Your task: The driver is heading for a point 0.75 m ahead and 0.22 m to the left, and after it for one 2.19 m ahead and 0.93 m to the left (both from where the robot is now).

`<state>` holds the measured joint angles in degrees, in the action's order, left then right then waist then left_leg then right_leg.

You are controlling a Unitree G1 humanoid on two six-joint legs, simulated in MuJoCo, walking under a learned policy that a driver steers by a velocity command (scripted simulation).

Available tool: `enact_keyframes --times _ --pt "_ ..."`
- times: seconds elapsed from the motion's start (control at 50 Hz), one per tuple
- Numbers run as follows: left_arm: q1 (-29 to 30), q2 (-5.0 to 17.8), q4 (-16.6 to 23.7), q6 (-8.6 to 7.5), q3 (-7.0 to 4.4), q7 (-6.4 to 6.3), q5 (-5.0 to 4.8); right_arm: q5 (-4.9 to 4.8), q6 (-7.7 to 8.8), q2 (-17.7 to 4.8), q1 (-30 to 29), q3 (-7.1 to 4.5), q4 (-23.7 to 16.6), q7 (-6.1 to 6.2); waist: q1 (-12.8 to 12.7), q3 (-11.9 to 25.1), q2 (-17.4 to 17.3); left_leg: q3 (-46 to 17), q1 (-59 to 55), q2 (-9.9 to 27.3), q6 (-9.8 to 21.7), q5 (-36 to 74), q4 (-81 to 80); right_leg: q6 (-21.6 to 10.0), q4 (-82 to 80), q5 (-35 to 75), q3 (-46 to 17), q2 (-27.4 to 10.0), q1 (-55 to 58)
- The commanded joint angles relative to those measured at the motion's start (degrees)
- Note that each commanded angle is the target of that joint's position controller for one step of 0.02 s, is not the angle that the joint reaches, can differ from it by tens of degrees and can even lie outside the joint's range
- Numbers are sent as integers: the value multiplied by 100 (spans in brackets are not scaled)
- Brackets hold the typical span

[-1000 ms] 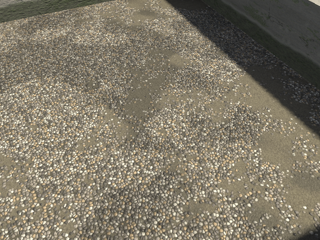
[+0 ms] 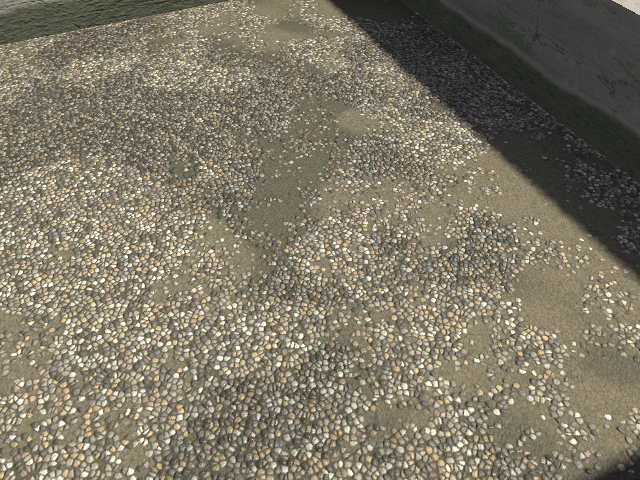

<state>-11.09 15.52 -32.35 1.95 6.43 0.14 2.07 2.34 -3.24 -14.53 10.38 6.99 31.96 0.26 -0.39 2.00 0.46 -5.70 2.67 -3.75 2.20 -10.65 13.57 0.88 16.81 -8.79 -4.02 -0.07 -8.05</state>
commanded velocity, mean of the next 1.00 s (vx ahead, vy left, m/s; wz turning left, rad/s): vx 0.18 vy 0.00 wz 0.00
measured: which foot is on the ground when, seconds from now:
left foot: down 0.00-1.00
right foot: down 0.00-1.00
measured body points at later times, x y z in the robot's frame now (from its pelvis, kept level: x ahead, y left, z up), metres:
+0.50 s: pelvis +0.00 +0.00 +0.00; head -0.01 +0.00 +0.45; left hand +0.11 +0.24 -0.11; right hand +0.10 -0.24 -0.12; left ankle -0.04 +0.10 -0.75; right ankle +0.00 -0.13 -0.75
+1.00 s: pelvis +0.00 -0.01 +0.00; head -0.01 +0.00 +0.45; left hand +0.17 +0.21 -0.08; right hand +0.17 -0.21 -0.09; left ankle -0.04 +0.10 -0.75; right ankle +0.00 -0.13 -0.75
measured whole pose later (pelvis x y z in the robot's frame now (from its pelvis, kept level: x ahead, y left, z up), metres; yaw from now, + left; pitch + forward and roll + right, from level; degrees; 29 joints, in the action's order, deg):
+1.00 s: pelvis +0.00 -0.01 +0.00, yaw +0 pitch +0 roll +0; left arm -11.0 13.9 -31.5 1.8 6.7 -0.6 3.8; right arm 4.5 -3.5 -13.1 10.1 7.7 32.8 1.9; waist -0.3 1.5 0.2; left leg -6.5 3.9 -3.4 1.6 -10.8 14.5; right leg 0.6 16.7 -8.3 -4.3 0.5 -8.8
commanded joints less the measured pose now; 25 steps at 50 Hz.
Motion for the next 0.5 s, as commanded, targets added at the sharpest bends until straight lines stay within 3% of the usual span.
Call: enact_keyframes --times 0.02,0.32,0.34,0.48,0.5 --pt "87 531 286 -132 -237 -78 -117 -141 124 -661 -12 -305 -243 75 35 55 -39 -775 -360 825 233 1555 -213 -254 -237 827 -544 -553 -249" --pt "-377 536 -115 -73 -362 -143 -177 -145 41 -590 609 -430 211 173 41 -6 -25 -679 -376 701 186 1759 -359 -240 -364 937 -423 -453 -104" --pt "-496 649 -115 -7 -392 -95 -79 6 -39 -607 578 -397 213 148 -20 125 -157 -558 -333 617 213 1612 -278 -295 -342 934 -382 -395 9" --pt "-565 549 -152 46 -428 -91 -99 -34 -81 -535 653 -394 278 166 18 -88 1 -541 0 583 224 1293 -271 -331 -353 936 -361 -371 -82" --pt "-670 367 -277 41 -401 -95 -37 27 -99 -385 744 -374 405 209 -16 -111 30 -521 35 536 258 572 -283 -369 -434 189 -299 -302 -129"
Keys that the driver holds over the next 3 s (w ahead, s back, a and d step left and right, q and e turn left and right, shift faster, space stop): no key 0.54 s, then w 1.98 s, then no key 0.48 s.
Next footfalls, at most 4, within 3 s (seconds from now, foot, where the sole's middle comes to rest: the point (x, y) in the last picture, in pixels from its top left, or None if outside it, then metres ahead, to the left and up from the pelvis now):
none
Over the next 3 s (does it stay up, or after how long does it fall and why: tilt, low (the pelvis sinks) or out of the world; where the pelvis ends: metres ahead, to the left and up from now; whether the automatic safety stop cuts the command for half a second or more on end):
stays up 0.00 0.00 0.00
